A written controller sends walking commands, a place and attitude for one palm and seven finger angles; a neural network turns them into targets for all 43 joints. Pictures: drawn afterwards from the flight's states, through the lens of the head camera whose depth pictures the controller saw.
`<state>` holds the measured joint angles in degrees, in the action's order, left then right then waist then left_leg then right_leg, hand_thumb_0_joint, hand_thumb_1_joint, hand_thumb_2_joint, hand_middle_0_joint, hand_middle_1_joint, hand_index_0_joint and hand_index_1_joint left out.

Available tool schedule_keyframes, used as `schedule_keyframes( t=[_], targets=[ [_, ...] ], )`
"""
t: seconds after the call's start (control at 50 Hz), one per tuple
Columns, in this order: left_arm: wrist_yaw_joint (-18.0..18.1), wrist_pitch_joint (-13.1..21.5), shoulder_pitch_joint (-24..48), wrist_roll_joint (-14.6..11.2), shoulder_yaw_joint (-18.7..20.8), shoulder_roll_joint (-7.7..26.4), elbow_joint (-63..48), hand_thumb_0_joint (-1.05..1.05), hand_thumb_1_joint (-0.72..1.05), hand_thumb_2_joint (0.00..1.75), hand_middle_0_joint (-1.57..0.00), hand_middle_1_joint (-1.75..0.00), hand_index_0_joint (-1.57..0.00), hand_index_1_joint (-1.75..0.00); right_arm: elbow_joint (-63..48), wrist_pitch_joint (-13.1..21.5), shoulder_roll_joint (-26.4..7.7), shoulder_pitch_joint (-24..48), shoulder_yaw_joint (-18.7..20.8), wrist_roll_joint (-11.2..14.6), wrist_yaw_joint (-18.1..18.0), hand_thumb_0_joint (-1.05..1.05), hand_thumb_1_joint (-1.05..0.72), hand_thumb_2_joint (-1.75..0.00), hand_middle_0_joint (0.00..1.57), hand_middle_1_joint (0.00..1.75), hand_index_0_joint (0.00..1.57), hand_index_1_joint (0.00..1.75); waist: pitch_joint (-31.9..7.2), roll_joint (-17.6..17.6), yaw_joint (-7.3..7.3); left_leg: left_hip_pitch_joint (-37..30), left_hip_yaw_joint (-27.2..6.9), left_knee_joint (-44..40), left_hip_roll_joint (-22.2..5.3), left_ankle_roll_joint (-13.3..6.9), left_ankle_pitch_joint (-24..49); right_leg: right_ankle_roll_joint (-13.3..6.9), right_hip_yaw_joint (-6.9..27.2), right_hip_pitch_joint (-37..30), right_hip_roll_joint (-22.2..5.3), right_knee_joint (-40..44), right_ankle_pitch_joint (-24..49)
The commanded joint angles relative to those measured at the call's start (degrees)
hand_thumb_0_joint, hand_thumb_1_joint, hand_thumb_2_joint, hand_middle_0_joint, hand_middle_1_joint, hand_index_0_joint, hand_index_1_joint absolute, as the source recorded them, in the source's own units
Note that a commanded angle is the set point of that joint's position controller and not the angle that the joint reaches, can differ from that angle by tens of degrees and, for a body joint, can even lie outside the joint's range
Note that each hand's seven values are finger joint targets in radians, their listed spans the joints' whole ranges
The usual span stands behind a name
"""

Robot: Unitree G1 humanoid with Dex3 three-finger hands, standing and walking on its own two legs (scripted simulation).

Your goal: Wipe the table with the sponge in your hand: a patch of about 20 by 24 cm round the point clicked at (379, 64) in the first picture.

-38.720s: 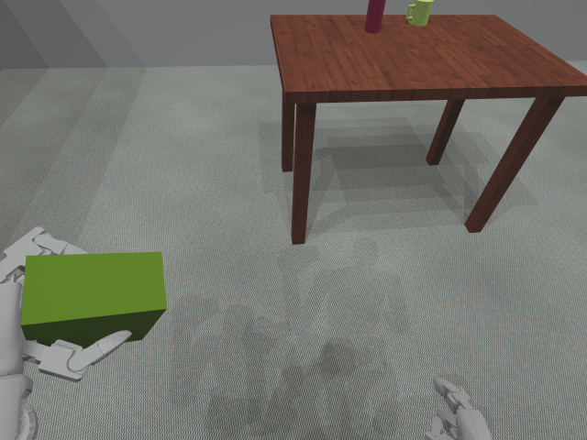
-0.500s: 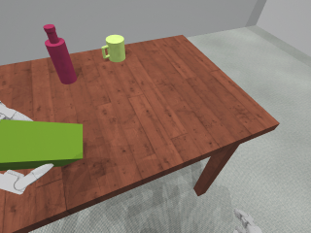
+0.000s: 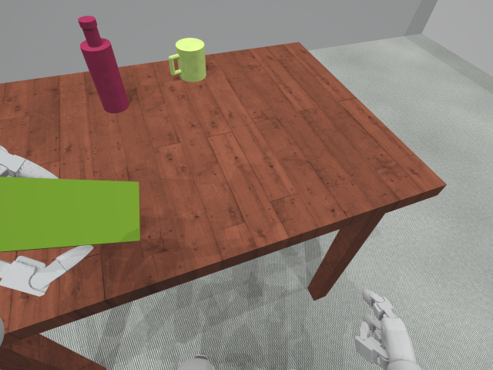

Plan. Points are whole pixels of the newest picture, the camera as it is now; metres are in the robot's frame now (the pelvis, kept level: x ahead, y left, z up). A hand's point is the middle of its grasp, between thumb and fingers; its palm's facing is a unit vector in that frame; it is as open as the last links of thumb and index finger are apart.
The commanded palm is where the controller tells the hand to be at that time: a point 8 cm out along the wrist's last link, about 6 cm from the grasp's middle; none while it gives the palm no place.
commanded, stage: step back with the hand held close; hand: left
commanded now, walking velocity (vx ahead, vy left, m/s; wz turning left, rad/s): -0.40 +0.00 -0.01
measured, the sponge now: (85, 218) +0.24 +0.20 +0.19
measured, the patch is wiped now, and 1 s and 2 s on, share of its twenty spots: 0.90 0.90 0.90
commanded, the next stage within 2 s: stop stepping back and stand still in 0.54 s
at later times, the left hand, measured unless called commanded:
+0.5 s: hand (27, 340) +0.12 +0.19 +0.22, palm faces +0.30 -0.85 -0.43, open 10.1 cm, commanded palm +0.06 +0.26 +0.23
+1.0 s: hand out of the picture -0.07 +0.18 +0.22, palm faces +0.37 -0.86 -0.34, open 10.1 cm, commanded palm -0.12 +0.23 +0.23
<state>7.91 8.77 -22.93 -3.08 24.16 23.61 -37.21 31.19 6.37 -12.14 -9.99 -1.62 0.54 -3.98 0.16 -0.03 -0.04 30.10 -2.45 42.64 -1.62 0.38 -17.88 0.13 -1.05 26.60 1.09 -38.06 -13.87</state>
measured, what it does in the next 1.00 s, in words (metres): walks backwards: right foot, then left foot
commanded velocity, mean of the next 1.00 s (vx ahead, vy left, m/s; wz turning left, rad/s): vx -0.11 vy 0.02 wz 0.00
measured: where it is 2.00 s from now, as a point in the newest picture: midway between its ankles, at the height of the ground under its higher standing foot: outside the picture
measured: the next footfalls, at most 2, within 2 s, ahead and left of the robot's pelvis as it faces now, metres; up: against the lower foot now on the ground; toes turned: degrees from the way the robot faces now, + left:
right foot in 0.32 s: +0.03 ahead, -0.14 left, +0.00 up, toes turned -3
left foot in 0.60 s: -0.11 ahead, +0.14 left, +0.00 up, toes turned +5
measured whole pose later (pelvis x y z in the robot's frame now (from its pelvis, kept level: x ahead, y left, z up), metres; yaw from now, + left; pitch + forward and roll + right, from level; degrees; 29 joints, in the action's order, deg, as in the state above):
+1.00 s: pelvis -0.28 -0.04 -0.01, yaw -1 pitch -2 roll -1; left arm 5.4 5.9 -22.5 -3.9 22.0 23.3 -33.8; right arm 39.2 2.8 -11.6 -13.2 -2.0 2.1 -2.1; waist -4.2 -0.6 -2.4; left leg 24.9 2.7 60.3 -1.9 -2.3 -25.2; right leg -2.6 -5.4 29.3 -0.5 -41.9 -13.3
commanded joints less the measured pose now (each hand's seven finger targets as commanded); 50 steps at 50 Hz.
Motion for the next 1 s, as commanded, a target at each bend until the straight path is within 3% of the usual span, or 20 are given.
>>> schedule_keyframes(
  t=[0.0, 0.06, 0.1, 0.14, 0.2, 0.3, 0.34, 0.36, 0.42, 0.54, 0.58, 0.6, 0.66, 0.74, 0.78, 0.8, 0.82, 0.84, 0.9, 0.98],
  targets=[
    [2.11, 3.95, 3.26, -0.97, 6.20, 11.87, -15.95, 0.00, 0.10, 1.30, -1.20, -1.60, -1.20, -1.60, -7.31, 1.42, -5.69, 3.58, 3.36, 0.31, -0.25, 0.00, -0.90, -0.90, 0.20, 0.30, 0.20, 0.30, -12.27, -8.19, -1.54, -9.45, -0.43, 13.27, -0.23, 0.67, -5.94, -9.33, 17.16, -0.69, -22.35, 15.16, 20.73],
    [2.64, 3.80, -0.82, -1.12, 10.12, 13.99, -15.00, 0.00, 0.10, 1.30, -1.20, -1.60, -1.20, -1.60, -7.28, 0.30, -6.36, 4.63, 3.49, 0.32, -0.44, 0.00, -0.90, -0.90, 0.20, 0.30, 0.20, 0.30, -10.24, -2.09, -1.80, -8.83, -3.36, -6.95, -4.01, -1.11, 0.25, -4.95, 11.11, -4.25, -17.73, 4.96, 25.78],
    [2.56, 4.88, -2.29, -1.47, 9.81, 11.48, -16.54, 0.00, 0.10, 1.30, -1.20, -1.60, -1.20, -1.60, -8.56, 0.59, -8.24, 4.69, 4.98, 0.09, -0.49, 0.00, -0.90, -0.90, 0.20, 0.30, 0.20, 0.30, -12.29, 13.11, -0.62, -11.16, -14.12, -18.39, -14.63, -6.22, 18.69, 1.40, 2.29, -1.81, -5.06, -6.93, 5.45],
    [2.33, 5.45, -1.06, -1.72, 10.54, 11.72, -17.12, 0.00, 0.10, 1.30, -1.20, -1.60, -1.20, -1.60, -7.25, 2.20, -7.47, 2.15, 5.52, -1.17, 0.11, 0.00, -0.90, -0.90, 0.20, 0.30, 0.20, 0.30, -13.84, 17.91, -0.94, -14.65, -15.57, -19.04, -18.55, -9.18, 29.87, 1.96, 3.07, 4.08, -1.74, -19.37, -17.08],
    [2.07, 5.00, 0.91, -1.29, 9.36, 9.90, -15.44, 0.00, 0.10, 1.30, -1.20, -1.60, -1.20, -1.60, -4.92, 4.05, -7.22, 0.98, 5.57, -0.75, 0.91, 0.00, -0.90, -0.90, 0.20, 0.30, 0.20, 0.30, -15.01, 13.56, 0.09, -24.74, -8.66, -12.74, -16.93, -7.74, 50.44, 2.12, 3.71, 4.29, -2.19, -11.46, -12.96],
    [0.47, 4.59, 1.99, -0.72, 5.51, 8.32, -13.34, 0.00, 0.10, 1.30, -1.20, -1.60, -1.20, -1.60, -6.78, 4.94, -8.20, 3.71, 3.74, 0.20, 1.35, 0.00, -0.90, -0.90, 0.20, 0.30, 0.20, 0.30, -8.76, 8.92, 0.79, -9.98, -5.84, -8.50, -12.62, -3.15, 18.96, 1.49, 0.49, -12.63, -4.05, 14.11, 7.58],
    [0.56, 4.91, 0.74, -1.17, 5.94, 9.83, -11.71, 0.00, 0.10, 1.30, -1.20, -1.60, -1.20, -1.60, -6.59, 5.41, -6.74, 1.88, 4.66, 1.43, 0.75, 0.00, -0.90, -0.90, 0.20, 0.30, 0.20, 0.30, -10.53, -12.05, -0.43, -3.52, 3.63, 9.11, -1.72, 1.70, -7.74, -5.58, 10.81, -12.16, -17.56, 17.51, 24.41],
    [1.39, 4.08, -2.36, -1.53, 8.88, 12.54, -11.66, 0.00, 0.10, 1.30, -1.20, -1.60, -1.20, -1.60, -6.74, 4.75, -7.37, 2.49, 6.07, 2.09, 0.42, 0.00, -0.90, -0.90, 0.20, 0.30, 0.20, 0.30, -14.21, -16.63, 0.95, -3.58, 0.83, 23.88, 0.93, 2.00, -13.26, -10.21, 17.89, -8.77, -24.37, 19.49, 26.05],
    [1.36, 3.10, -3.95, -1.79, 8.05, 11.23, -14.24, 0.00, 0.10, 1.30, -1.20, -1.60, -1.20, -1.60, -7.47, 1.96, -3.26, 4.57, 2.75, 0.98, 0.74, 0.00, -0.90, -0.90, 0.20, 0.30, 0.20, 0.30, -13.39, -7.18, -1.58, -3.25, -0.31, 26.15, -2.23, 2.01, -10.28, -8.10, 13.15, -4.90, -21.44, 14.22, 24.32],
    [2.18, 3.86, -1.10, -2.51, 7.57, 10.48, -13.28, 0.00, 0.10, 1.30, -1.20, -1.60, -1.20, -1.60, -6.59, 1.90, -7.04, 0.27, 4.11, 0.58, -0.47, 0.00, -0.90, -0.90, 0.20, 0.30, 0.20, 0.30, -11.50, -4.53, -2.29, -15.77, 4.92, -14.67, -2.94, -1.34, -4.15, -1.87, 8.85, -2.84, -13.98, 7.85, 6.33],
    [2.53, 4.44, 0.61, -3.15, 7.61, 9.29, -12.98, 0.00, 0.10, 1.30, -1.20, -1.60, -1.20, -1.60, -7.13, 3.44, -9.15, 1.75, 5.14, 0.51, -0.34, 0.00, -0.90, -0.90, 0.20, 0.30, 0.20, 0.30, -7.61, 14.27, -1.81, -17.38, -9.34, -25.72, -18.17, -7.34, 11.64, 1.96, 0.94, 6.83, -1.65, -12.61, -8.39],
    [2.87, 4.80, 4.44, -2.68, 7.33, 10.33, -16.10, 0.00, 0.10, 1.30, -1.20, -1.60, -1.20, -1.60, -7.41, 4.32, -8.19, 1.94, 5.04, 0.21, -0.23, 0.00, -0.90, -0.90, 0.20, 0.30, 0.20, 0.30, -6.52, 20.58, -2.96, -10.68, -13.43, -25.69, -22.59, -9.86, 14.25, 2.05, 3.29, 7.87, -1.28, -28.29, -16.92],
    [2.17, 4.04, 6.75, -1.43, 8.07, 10.26, -15.88, 0.00, 0.10, 1.30, -1.20, -1.60, -1.20, -1.60, -5.05, 6.34, -8.07, -1.06, 6.78, 1.39, 1.44, 0.00, -0.90, -0.90, 0.20, 0.30, 0.20, 0.30, -8.66, 13.38, -1.65, -18.22, -4.07, -15.70, -16.52, -9.02, 26.75, 2.71, 4.41, 8.99, -0.96, -29.99, -13.65],
    [1.30, 3.03, 7.72, -0.32, 4.00, 7.18, -8.74, 0.00, 0.10, 1.30, -1.20, -1.60, -1.20, -1.60, -6.07, 5.40, -8.84, 2.13, 4.16, 1.27, 1.97, 0.00, -0.90, -0.90, 0.20, 0.30, 0.20, 0.30, -1.78, 14.35, -1.50, -0.02, -4.31, -15.83, -12.32, -5.27, -17.18, 1.24, -0.60, -9.99, -2.07, -4.12, -6.73],
    [0.25, 2.54, 8.74, 0.58, 2.92, 7.48, -7.16, 0.00, 0.10, 1.30, -1.20, -1.60, -1.20, -1.60, -6.89, 4.24, -8.45, 2.67, 3.58, 1.32, 1.67, 0.00, -0.90, -0.90, 0.20, 0.30, 0.20, 0.30, -2.76, 5.18, -0.96, 1.39, 1.27, -2.32, -5.68, -3.28, -19.99, 0.53, -3.48, -14.75, -1.57, 8.59, -0.33],
    [0.01, 2.63, 9.67, 0.59, 4.22, 9.72, -6.72, 0.00, 0.10, 1.30, -1.20, -1.60, -1.20, -1.60, -7.07, 3.62, -7.83, 2.68, 3.76, 1.46, 1.66, 0.00, -0.90, -0.90, 0.20, 0.30, 0.20, 0.30, -3.19, -4.42, -1.17, 0.34, 5.27, 11.26, -0.99, -1.99, -18.52, -2.45, 1.73, -10.96, -6.39, 14.31, -0.78],
    [-0.12, 2.34, 10.04, 0.00, 5.05, 11.25, -6.05, 0.00, 0.10, 1.30, -1.20, -1.60, -1.20, -1.60, -6.61, 3.10, -7.23, 2.84, 4.10, 1.98, 1.59, 0.00, -0.90, -0.90, 0.20, 0.30, 0.20, 0.30, -4.85, -15.36, -1.32, -2.06, 4.43, 29.81, 2.33, -0.96, -13.22, -7.22, 17.63, -2.20, -16.04, 21.70, -9.63],
    [-0.83, 1.75, 10.52, -0.84, 4.15, 10.47, -5.66, 0.00, 0.10, 1.30, -1.20, -1.60, -1.20, -1.60, -3.63, 2.20, -7.41, 2.16, 4.26, 1.96, 1.89, 0.00, -0.90, -0.90, 0.20, 0.30, 0.20, 0.30, -5.19, -20.32, -1.85, -5.80, 0.69, 39.30, 2.13, -0.40, -7.03, -8.76, 23.67, 7.20, -18.69, 26.08, -17.59],
    [-1.42, 0.13, 9.88, -1.53, 5.66, 11.54, -5.74, 0.00, 0.10, 1.30, -1.20, -1.60, -1.20, -1.60, -1.63, -1.07, -4.71, 4.92, 1.97, 1.59, 2.01, 0.00, -0.90, -0.90, 0.20, 0.30, 0.20, 0.30, -2.81, -7.55, -3.79, -12.73, 2.04, 30.10, -1.76, -1.64, -3.85, -5.17, 10.10, 21.72, -15.20, 21.88, -24.95],
    [0.24, 0.23, 9.50, -1.50, 6.68, 12.37, -8.80, 0.00, 0.10, 1.30, -1.20, -1.60, -1.20, -1.60, -3.29, 1.05, -6.38, 2.71, 1.21, 1.55, 0.09, 0.00, -0.90, -0.90, 0.20, 0.30, 0.20, 0.30, -7.28, 1.06, -2.59, -17.47, 3.88, -12.00, -1.52, -5.40, -12.14, -3.11, 3.66, 10.39, -9.53, 4.19, -21.47]
  ],
)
